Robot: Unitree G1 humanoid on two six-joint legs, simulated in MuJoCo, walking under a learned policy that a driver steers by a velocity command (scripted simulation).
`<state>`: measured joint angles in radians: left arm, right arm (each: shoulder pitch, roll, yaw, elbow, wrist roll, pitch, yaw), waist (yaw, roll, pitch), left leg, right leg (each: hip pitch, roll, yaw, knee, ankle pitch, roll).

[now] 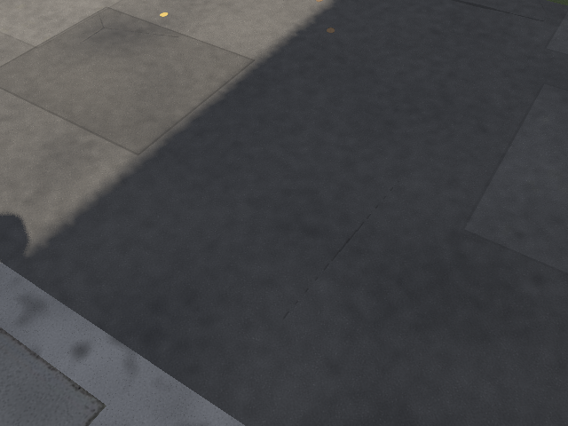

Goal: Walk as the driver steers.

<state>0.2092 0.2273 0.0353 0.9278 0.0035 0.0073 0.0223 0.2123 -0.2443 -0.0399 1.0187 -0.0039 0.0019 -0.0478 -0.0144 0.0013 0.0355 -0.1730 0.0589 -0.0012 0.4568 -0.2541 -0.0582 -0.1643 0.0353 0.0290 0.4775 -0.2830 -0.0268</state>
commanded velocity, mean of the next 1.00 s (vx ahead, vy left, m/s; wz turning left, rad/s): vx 0.08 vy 0.00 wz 0.00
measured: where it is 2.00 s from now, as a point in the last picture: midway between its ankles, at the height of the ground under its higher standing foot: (273, 401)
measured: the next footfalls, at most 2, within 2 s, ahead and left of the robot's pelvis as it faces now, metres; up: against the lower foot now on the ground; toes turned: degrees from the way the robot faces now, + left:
right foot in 1.38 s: +0.44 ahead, -0.07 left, +0.00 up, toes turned -2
left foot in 1.90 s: +0.74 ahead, +0.18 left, +0.00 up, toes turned +4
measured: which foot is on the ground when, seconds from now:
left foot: down 0.00-1.00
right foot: down 0.00-0.92, up 0.94-1.00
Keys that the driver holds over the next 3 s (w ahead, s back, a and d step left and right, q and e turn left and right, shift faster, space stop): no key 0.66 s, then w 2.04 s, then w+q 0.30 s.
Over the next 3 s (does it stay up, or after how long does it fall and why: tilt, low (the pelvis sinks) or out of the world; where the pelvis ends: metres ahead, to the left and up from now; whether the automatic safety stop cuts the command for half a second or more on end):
stays up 1.18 0.06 -0.01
